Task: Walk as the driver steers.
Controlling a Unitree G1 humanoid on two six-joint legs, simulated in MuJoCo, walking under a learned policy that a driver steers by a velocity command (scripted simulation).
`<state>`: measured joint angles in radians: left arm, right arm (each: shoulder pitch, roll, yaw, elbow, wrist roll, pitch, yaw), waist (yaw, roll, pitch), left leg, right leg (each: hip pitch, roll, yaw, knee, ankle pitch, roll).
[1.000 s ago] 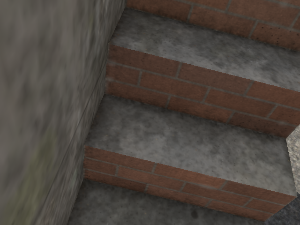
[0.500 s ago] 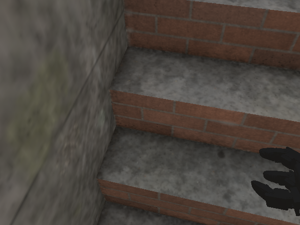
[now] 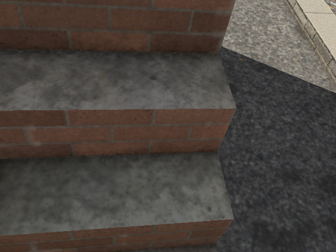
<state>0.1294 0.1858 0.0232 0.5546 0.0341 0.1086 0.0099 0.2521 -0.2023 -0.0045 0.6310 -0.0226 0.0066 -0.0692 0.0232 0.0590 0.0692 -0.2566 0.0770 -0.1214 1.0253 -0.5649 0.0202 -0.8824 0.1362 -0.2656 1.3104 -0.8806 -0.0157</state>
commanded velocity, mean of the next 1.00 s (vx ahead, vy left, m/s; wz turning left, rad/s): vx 0.31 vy -0.05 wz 0.22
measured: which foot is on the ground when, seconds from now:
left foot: up 0.00-0.18, down 0.20-0.40, up 0.42-0.70, down 0.72-1.00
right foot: down 0.00-0.12, up 0.14-0.48, down 0.50-0.76, up 0.78-1.00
